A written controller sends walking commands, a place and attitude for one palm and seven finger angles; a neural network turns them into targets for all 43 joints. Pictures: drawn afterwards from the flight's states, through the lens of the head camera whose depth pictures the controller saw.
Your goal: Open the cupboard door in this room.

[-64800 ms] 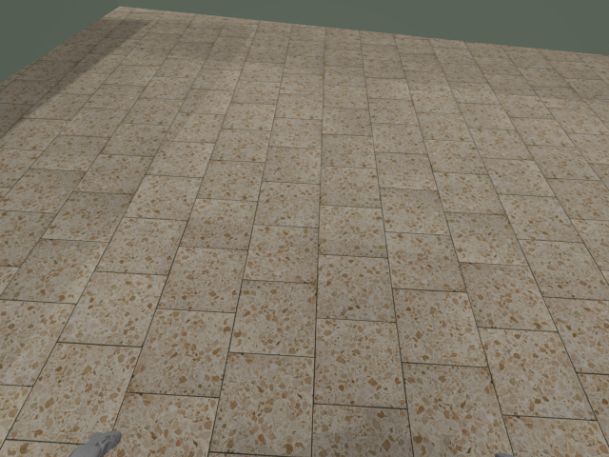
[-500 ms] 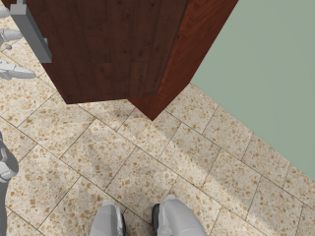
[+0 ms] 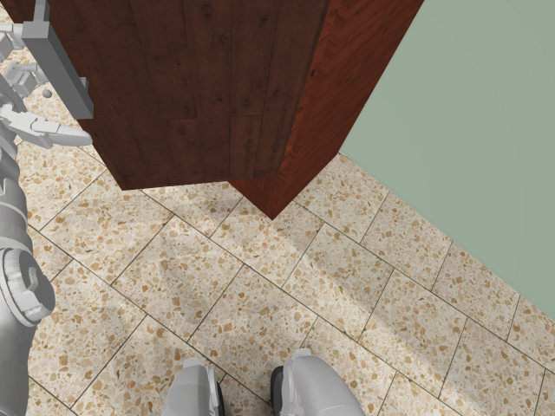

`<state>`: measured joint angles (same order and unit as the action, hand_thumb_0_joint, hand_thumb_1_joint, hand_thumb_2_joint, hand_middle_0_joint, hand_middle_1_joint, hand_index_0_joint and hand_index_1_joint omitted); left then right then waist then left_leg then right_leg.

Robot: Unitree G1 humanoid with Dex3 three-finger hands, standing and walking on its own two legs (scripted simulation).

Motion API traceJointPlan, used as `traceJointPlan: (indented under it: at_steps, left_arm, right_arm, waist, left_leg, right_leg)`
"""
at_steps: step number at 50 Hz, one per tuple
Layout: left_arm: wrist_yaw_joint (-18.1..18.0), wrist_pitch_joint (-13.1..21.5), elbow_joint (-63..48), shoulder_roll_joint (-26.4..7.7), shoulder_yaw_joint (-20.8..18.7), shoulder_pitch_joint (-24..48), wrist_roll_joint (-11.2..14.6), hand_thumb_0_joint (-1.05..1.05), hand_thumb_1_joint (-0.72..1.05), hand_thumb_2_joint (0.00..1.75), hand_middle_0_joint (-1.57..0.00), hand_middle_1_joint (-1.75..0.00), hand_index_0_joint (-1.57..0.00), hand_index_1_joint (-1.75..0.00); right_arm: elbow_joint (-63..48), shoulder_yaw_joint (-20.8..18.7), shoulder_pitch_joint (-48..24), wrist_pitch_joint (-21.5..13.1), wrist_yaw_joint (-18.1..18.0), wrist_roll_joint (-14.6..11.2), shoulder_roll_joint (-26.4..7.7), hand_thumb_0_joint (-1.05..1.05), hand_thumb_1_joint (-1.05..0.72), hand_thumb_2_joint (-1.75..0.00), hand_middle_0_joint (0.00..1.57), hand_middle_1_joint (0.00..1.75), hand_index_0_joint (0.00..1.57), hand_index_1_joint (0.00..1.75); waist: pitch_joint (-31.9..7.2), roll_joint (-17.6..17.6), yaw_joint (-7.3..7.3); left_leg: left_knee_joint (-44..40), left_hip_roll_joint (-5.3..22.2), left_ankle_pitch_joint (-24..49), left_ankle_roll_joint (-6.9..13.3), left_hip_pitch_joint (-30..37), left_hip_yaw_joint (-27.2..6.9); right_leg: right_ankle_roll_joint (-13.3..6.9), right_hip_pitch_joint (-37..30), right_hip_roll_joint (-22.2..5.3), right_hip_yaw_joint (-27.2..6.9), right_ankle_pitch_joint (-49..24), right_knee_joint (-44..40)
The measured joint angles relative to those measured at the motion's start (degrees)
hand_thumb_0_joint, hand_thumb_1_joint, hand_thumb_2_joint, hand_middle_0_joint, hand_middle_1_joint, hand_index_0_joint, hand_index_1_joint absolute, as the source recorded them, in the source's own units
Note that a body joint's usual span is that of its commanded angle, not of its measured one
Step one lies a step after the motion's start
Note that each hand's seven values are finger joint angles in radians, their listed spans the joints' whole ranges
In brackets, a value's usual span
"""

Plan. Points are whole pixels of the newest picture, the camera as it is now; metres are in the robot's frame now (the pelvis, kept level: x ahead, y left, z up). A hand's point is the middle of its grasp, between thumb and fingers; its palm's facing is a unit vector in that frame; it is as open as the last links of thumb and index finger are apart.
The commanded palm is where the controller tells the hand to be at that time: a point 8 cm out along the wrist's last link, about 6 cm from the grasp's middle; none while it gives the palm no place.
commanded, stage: slide the fingers in behind the handle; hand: left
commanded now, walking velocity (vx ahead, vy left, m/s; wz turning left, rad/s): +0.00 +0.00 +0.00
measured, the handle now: (64, 63) +0.57 +0.24 +0.07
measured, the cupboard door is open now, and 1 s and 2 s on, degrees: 51 51 53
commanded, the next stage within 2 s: close the thumb around the handle in 0.84 s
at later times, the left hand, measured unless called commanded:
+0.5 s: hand (78, 91) +0.53 +0.21 +0.07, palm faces +0.08 -1.00 -0.01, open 13.9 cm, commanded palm +0.51 +0.25 +0.07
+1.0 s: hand (78, 92) +0.53 +0.21 +0.07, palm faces +0.08 -1.00 -0.02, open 13.9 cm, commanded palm +0.51 +0.25 +0.07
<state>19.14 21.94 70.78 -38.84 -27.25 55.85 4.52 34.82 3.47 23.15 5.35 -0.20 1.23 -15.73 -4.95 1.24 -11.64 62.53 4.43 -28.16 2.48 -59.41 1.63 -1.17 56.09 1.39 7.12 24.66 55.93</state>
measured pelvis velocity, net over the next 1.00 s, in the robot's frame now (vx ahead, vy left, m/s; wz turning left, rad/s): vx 0.00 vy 0.00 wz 0.00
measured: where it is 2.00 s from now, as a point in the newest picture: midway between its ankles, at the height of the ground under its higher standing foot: outside the picture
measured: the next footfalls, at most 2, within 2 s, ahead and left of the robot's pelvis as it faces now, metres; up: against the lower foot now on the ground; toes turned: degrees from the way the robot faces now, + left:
none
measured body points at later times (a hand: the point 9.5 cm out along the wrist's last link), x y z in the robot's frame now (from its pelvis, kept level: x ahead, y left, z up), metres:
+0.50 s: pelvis +0.00 +0.00 +0.00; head +0.15 +0.03 +0.42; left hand +0.52 +0.27 +0.07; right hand -0.01 -0.27 -0.10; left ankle +0.00 +0.09 -0.66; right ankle +0.01 -0.12 -0.66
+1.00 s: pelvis +0.00 +0.00 +0.00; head +0.15 +0.03 +0.42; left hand +0.52 +0.27 +0.07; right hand -0.02 -0.27 -0.10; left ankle +0.00 +0.09 -0.66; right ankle +0.01 -0.12 -0.66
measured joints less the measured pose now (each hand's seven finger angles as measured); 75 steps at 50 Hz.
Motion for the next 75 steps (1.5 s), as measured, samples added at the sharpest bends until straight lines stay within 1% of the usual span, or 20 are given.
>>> traceJointPlan:
  at_steps: [3,7,11,16,23,28,34,37,41,46,51,55,59,62,69,75]
  left_arm:
    - [-0.4,-0.1,-0.8,0.9,-0.3,-0.6,-0.1,-0.01,-0.50,0.30,-0.30,-1.20,-0.30,-1.20]
    - [-1.9,0.1,-1.2,1.5,-0.5,-1.1,-0.4,-0.01,-0.50,0.30,-0.30,-1.20,-0.30,-1.21]
    - [-2.8,0.3,-1.9,2.2,0.4,-1.3,-0.7,-0.01,-0.50,0.30,-0.30,-1.20,-0.30,-1.21]
    - [-3.2,0.3,-1.2,3.4,1.9,-0.6,-0.2,-0.01,-0.50,0.30,-0.29,-1.20,-0.30,-1.20]
    - [-5.1,0.7,-0.7,5.0,1.6,-0.6,-0.7,-0.01,-0.50,0.30,-0.30,-1.20,-0.30,-1.21]
    - [-5.9,1.6,-0.6,4.3,0.3,-0.8,-1.9,-0.01,-0.50,0.30,-0.30,-1.20,-0.31,-1.21]
    - [-5.4,1.4,-0.2,3.4,0.6,-0.3,-1.6,-0.01,-0.50,0.30,-0.30,-1.20,-0.30,-1.21]
    - [-5.0,1.5,-0.7,3.7,1.1,-0.4,-0.9,-0.01,-0.50,0.30,-0.30,-1.20,-0.30,-1.20]
    - [-4.8,1.3,-0.6,4.2,2.1,-0.2,-0.6,-0.01,-0.50,0.30,-0.30,-1.20,-0.30,-1.20]
    - [-5.3,1.0,-0.2,4.8,1.7,-0.2,-0.9,-0.01,-0.50,0.30,-0.30,-1.20,-0.30,-1.20]
    - [-6.3,1.6,-0.9,4.9,1.5,-0.8,-1.5,-0.01,-0.48,0.31,-0.30,-1.20,-0.30,-1.20]
    - [-6.5,2.3,-1.1,5.4,2.2,-0.8,-1.4,-0.01,-0.39,0.35,-0.30,-1.21,-0.30,-1.21]
    - [-6.5,1.9,-1.0,5.7,2.0,-0.8,-1.2,-0.01,-0.24,0.41,-0.31,-1.22,-0.32,-1.23]
    - [-6.5,1.9,-1.1,6.0,1.8,-1.2,-1.1,-0.01,-0.10,0.47,-0.32,-1.24,-0.33,-1.24]
    - [-6.5,1.9,-0.4,5.0,1.6,-1.1,-1.4,0.00,0.26,0.63,-0.35,-1.28,-0.35,-1.28]
    - [-6.0,2.4,-0.7,5.3,2.1,-0.9,-0.8,0.00,0.59,0.77,-0.37,-1.31,-0.37,-1.32]
  right_arm:
    - [-0.1,-0.2,0.0,0.0,0.0,0.0,0.0,0.00,-0.90,-0.90,0.21,0.30,0.21,0.30]
    - [-0.1,-0.4,0.1,0.0,0.2,0.1,0.1,0.00,-0.90,-0.90,0.21,0.30,0.21,0.30]
    - [0.1,-0.5,0.3,-0.1,0.4,0.2,0.3,0.00,-0.90,-0.90,0.21,0.30,0.21,0.30]
    - [0.5,-0.5,0.3,-0.1,0.6,0.1,0.5,0.00,-0.90,-0.90,0.21,0.30,0.21,0.30]
    - [0.3,-0.5,0.4,-0.4,0.8,0.4,0.6,0.00,-0.90,-0.90,0.21,0.30,0.21,0.30]
    - [-0.1,-0.4,0.3,-0.6,0.9,0.4,0.7,0.00,-0.90,-0.90,0.21,0.30,0.21,0.30]
    - [0.2,-0.3,0.4,-0.6,0.7,0.2,0.6,0.00,-0.90,-0.90,0.21,0.30,0.21,0.30]
    - [0.6,-0.5,0.6,-0.7,0.6,0.2,0.5,0.00,-0.90,-0.90,0.21,0.30,0.21,0.30]
    - [0.9,-0.7,0.7,-0.7,0.6,0.3,0.3,0.00,-0.90,-0.90,0.21,0.30,0.21,0.30]
    - [0.7,-0.7,0.5,-0.6,0.6,0.4,0.2,0.00,-0.90,-0.90,0.21,0.30,0.21,0.30]
    - [0.2,-0.8,0.5,-0.8,0.8,0.5,0.3,0.00,-0.90,-0.90,0.21,0.30,0.21,0.30]
    - [0.6,-0.8,0.5,-0.8,1.0,0.5,0.4,0.00,-0.90,-0.90,0.21,0.30,0.21,0.30]
    - [0.8,-0.8,0.5,-0.6,1.0,0.5,0.6,0.00,-0.90,-0.90,0.21,0.30,0.21,0.30]
    - [0.8,-0.7,0.5,-0.5,1.0,0.5,0.6,0.00,-0.90,-0.90,0.21,0.30,0.21,0.30]
    - [0.4,-0.6,0.4,-0.8,0.8,0.3,0.7,0.00,-0.90,-0.90,0.21,0.30,0.21,0.30]
    - [1.0,-0.8,0.3,-0.8,0.7,0.3,0.4,0.00,-0.90,-0.90,0.21,0.30,0.21,0.30]
  waist:
    - [-0.3,0.0,-0.05]
    - [-0.3,0.0,-0.07]
    - [-0.5,0.1,0.12]
    - [-0.6,0.3,0.21]
    - [-0.7,0.4,0.02]
    - [-0.6,0.3,-0.40]
    - [-0.2,0.3,-0.29]
    - [-0.4,0.3,-0.02]
    - [-0.6,0.4,0.09]
    - [-0.8,0.4,-0.09]
    - [-0.7,0.4,-0.21]
    - [-0.7,0.5,0.12]
    - [-0.8,0.6,0.21]
    - [-0.9,0.7,0.30]
    - [-0.8,0.5,0.04]
    - [-0.7,0.5,0.33]
  left_leg:
    - [-0.1,0.1,0.0,-0.1,0.0,0.1]
    - [-0.1,0.1,-0.1,-0.2,0.2,0.1]
    - [-0.2,0.1,-0.1,-0.3,0.5,0.1]
    - [-0.4,0.0,-0.1,-0.3,1.0,0.0]
    - [-0.6,-0.1,0.0,-0.3,1.1,0.4]
    - [-0.2,0.1,-0.1,-0.3,0.8,0.6]
    - [-0.1,0.0,0.1,-0.3,0.5,0.4]
    - [-0.2,0.0,0.1,-0.3,0.5,0.4]
    - [-0.3,-0.2,0.1,-0.3,0.6,0.2]
    - [-0.4,-0.2,0.1,-0.2,0.9,0.3]
    - [-0.4,-0.2,0.1,-0.2,0.9,0.5]
    - [-0.3,-0.2,0.0,-0.2,0.9,0.5]
    - [-0.4,-0.3,0.1,-0.2,1.1,0.5]
    - [-0.6,-0.3,0.1,-0.2,1.4,0.6]
    - [-0.5,-0.2,0.2,-0.3,1.3,0.5]
    - [-0.4,-0.3,0.2,-0.3,1.1,0.3]
  right_leg:
    - [-0.1,0.2,0.1,-0.1,0.0,0.0]
    - [-0.1,-0.1,0.2,-0.2,0.1,0.1]
    - [-0.2,-0.3,0.1,-0.1,0.2,0.0]
    - [-0.2,-0.8,0.0,-0.1,0.3,-0.1]
    - [-0.2,-0.6,0.0,-0.4,0.3,0.2]
    - [-0.3,-0.1,0.1,-0.7,0.4,0.7]
    - [-0.3,0.1,0.1,-0.6,0.3,0.8]
    - [-0.3,0.1,0.0,-0.5,0.2,0.6]
    - [-0.3,-0.1,-0.1,-0.4,0.2,0.5]
    - [-0.2,-0.3,-0.1,-0.5,0.2,0.4]
    - [-0.2,-0.2,0.0,-0.7,0.2,0.5]
    - [-0.2,-0.3,-0.1,-0.7,0.3,0.7]
    - [-0.2,-0.4,-0.1,-0.7,0.3,0.6]
    - [-0.1,-0.7,-0.1,-0.8,0.3,0.4]
    - [-0.3,-0.6,0.0,-0.8,0.2,0.5]
    - [-0.3,-0.5,-0.1,-0.6,0.3,0.7]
